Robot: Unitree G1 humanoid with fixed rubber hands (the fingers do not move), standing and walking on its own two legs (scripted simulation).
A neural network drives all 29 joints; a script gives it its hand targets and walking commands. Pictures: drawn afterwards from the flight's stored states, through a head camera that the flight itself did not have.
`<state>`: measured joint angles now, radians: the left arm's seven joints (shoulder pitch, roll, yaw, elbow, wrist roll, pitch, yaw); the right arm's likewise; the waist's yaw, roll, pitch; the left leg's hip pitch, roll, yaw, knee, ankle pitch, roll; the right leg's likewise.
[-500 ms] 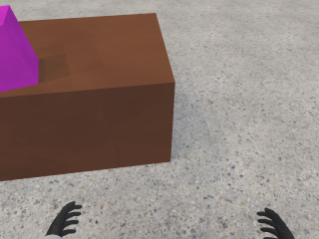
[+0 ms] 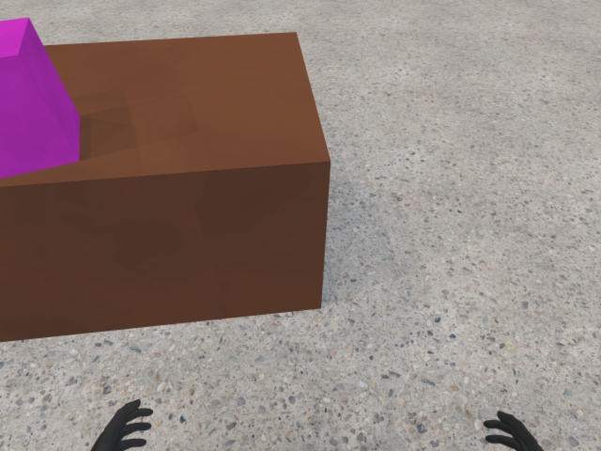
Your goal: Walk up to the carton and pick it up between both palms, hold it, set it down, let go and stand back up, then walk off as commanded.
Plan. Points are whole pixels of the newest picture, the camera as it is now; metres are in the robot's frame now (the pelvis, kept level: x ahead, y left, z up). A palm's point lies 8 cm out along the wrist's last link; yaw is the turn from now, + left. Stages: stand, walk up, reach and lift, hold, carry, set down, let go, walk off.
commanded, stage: stand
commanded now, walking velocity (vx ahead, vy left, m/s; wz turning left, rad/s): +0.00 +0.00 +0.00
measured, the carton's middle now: (6, 100) +0.79 +0.69 +0.05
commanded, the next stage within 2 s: none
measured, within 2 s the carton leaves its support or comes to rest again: neither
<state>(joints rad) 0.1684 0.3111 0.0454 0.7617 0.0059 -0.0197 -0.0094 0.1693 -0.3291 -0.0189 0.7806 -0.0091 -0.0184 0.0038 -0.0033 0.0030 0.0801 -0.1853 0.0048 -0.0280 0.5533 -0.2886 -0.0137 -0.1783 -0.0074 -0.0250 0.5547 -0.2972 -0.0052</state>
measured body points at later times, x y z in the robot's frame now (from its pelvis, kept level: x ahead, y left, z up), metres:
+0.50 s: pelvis +0.00 +0.00 +0.01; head +0.00 +0.00 +0.46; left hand +0.11 +0.29 -0.11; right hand +0.10 -0.29 -0.11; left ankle +0.01 +0.13 -0.73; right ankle +0.01 -0.12 -0.73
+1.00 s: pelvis +0.00 +0.01 +0.01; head +0.00 +0.01 +0.46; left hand +0.09 +0.30 -0.11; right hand +0.09 -0.29 -0.11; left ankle +0.01 +0.13 -0.73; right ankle +0.01 -0.12 -0.73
